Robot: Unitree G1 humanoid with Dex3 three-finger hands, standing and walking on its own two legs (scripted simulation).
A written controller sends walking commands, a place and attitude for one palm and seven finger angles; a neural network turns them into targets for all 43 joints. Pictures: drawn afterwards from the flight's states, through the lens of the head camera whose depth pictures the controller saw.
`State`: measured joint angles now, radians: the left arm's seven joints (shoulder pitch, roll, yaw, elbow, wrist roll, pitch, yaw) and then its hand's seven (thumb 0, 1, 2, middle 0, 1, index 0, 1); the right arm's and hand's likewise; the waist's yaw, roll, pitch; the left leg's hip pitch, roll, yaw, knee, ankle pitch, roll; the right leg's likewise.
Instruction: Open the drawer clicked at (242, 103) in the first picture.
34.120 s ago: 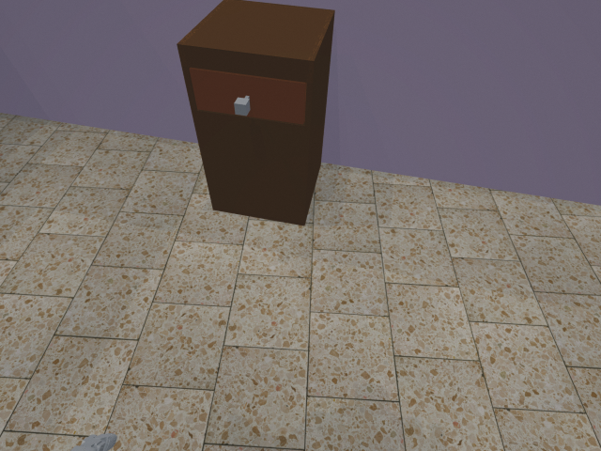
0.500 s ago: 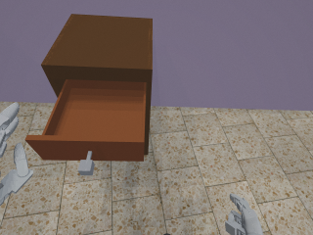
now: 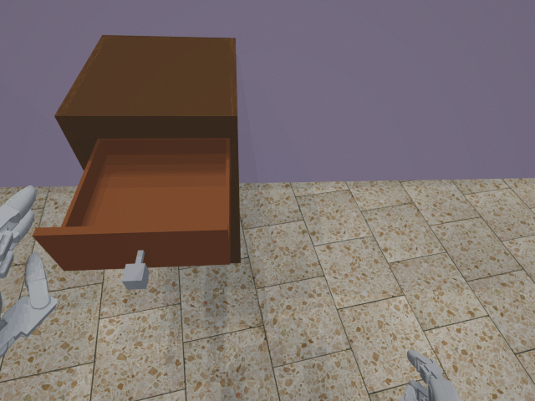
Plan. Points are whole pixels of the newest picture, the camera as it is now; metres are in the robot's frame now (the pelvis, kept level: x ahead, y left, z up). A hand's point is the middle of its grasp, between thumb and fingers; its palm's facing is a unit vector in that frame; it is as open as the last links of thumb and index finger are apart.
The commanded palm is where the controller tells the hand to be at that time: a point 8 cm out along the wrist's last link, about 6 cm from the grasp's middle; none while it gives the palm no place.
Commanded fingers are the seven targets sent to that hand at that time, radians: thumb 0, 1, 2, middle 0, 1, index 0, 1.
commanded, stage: stop stepping back and stand still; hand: left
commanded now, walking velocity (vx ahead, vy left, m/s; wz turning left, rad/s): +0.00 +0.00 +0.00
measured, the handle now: (137, 267) +0.40 +0.28 -0.17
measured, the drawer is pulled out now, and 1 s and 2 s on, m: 0.30 0.30 0.30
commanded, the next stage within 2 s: let the arm hang, fingers relaxed in 0.18 s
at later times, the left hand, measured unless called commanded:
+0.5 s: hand out of the picture +0.11 +0.21 -0.14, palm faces +0.03 -0.96 -0.27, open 7.4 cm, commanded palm none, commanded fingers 0.00 0.90 0.90 -0.20 -0.30 -0.20 -0.30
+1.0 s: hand out of the picture -0.07 +0.18 -0.17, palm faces +0.02 -0.98 -0.21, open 7.3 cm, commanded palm none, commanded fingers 0.00 0.90 0.90 -0.20 -0.30 -0.20 -0.30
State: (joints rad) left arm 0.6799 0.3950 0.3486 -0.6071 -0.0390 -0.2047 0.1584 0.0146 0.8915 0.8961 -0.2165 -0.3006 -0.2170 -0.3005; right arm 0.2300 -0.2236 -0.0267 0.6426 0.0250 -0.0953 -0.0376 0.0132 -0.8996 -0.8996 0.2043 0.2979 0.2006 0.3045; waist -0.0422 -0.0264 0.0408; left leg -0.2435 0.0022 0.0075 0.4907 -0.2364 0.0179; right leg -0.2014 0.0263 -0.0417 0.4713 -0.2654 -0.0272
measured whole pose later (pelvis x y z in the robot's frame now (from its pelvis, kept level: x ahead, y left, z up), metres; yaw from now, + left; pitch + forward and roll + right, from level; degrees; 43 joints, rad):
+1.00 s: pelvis -0.01 +0.01 +0.00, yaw +0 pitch -2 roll +0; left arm 0.36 0.14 0.00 1.15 0.01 0.02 0.04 0.01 0.92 0.90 -0.20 -0.30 -0.20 -0.30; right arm 0.36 -0.11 0.00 1.13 -0.01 0.02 -0.03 0.00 -0.90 -0.90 0.20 0.30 0.20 0.30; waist -0.01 0.02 0.08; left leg -0.21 -0.02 0.02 0.45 -0.21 0.03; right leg -0.17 0.00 -0.03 0.44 -0.24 -0.01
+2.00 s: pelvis +0.01 -0.01 +0.00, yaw +0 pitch -2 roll +0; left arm 0.30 0.10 0.01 1.14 0.01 0.00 0.05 0.00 0.91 0.90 -0.20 -0.30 -0.20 -0.30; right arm 0.30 -0.10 0.00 1.14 -0.01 0.01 -0.05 0.00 -0.90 -0.90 0.20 0.30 0.20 0.30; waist -0.01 0.00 0.07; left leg -0.16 0.01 0.00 0.43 -0.23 0.00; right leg -0.12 0.03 -0.04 0.42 -0.26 -0.04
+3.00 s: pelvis +0.03 -0.02 +0.00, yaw +0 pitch -2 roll +0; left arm 0.30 0.10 0.02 1.15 0.01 -0.01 0.05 0.00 0.91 0.90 -0.20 -0.30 -0.20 -0.30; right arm 0.30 -0.10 0.00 1.14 -0.01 0.00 -0.05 0.00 -0.90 -0.90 0.20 0.30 0.20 0.30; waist -0.01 0.01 0.07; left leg -0.14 0.01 0.00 0.41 -0.25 -0.01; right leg -0.10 0.04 -0.04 0.41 -0.28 -0.05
